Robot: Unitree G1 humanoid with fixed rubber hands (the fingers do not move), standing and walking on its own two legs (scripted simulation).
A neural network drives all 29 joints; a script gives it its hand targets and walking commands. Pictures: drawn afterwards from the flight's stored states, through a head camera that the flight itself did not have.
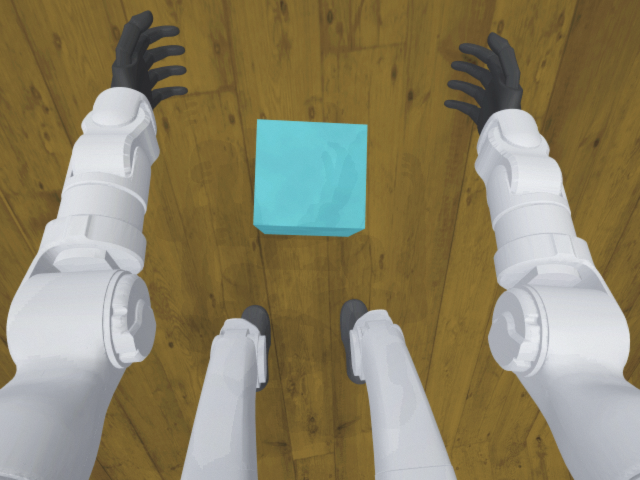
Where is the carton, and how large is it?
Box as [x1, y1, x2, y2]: [253, 119, 366, 236]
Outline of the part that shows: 257,119 253,224 264,233 348,236 364,228 366,125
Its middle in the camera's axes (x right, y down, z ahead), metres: -0.02 -0.13 +0.86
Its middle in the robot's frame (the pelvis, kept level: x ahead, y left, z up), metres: +0.50 -0.02 -0.52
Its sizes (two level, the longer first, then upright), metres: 0.210 0.200 0.250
